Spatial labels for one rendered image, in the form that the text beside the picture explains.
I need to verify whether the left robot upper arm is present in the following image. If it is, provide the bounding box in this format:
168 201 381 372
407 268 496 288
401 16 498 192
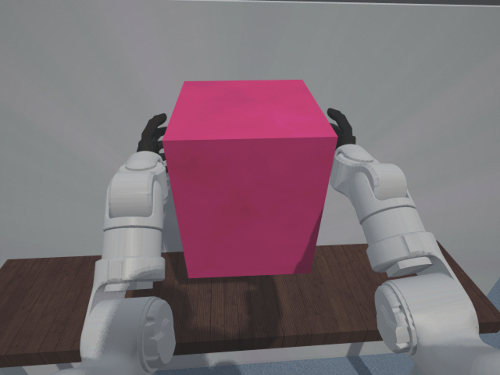
50 296 176 375

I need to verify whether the robot left forearm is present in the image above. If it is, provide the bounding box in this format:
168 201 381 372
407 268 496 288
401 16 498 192
80 151 168 360

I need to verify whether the right robot upper arm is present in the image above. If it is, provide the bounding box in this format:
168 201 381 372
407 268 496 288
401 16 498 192
374 272 500 375

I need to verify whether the robot right hand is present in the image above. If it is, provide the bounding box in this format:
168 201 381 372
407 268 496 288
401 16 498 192
327 108 355 151

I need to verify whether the table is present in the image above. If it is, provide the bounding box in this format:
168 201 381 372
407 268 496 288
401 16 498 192
0 241 500 375

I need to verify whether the robot left hand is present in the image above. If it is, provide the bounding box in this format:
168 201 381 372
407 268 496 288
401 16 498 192
137 113 168 173

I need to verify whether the robot right forearm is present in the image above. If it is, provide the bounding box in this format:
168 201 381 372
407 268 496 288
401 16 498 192
330 144 479 334

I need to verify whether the carton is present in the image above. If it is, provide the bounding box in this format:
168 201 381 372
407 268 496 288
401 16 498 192
162 80 338 278

